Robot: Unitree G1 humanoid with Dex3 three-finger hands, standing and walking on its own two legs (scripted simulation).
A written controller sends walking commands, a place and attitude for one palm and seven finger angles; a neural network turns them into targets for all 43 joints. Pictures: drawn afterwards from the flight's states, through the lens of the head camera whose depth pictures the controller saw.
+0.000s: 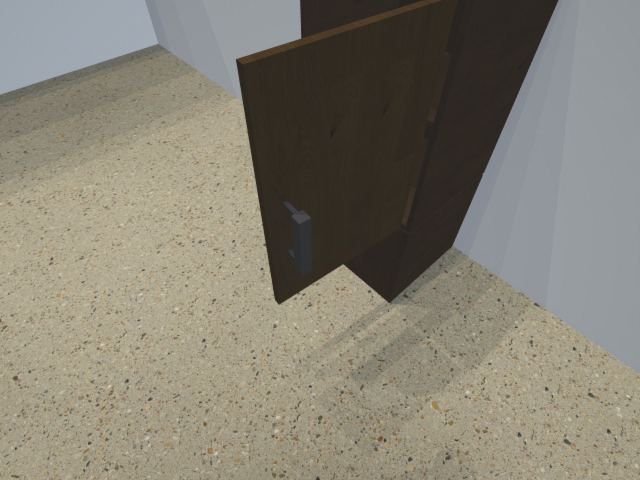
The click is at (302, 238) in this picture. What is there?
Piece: cupboard door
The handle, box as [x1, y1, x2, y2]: [283, 201, 311, 275]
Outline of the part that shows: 283,202 283,206 292,215 291,220 294,248 293,251 290,249 287,252 294,260 295,268 302,275 311,269 310,217 303,210 298,212 287,201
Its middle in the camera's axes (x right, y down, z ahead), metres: -0.05 +0.00 +0.75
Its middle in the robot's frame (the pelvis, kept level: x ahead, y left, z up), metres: +0.55 +0.08 -0.10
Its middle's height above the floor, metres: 0.67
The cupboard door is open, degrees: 84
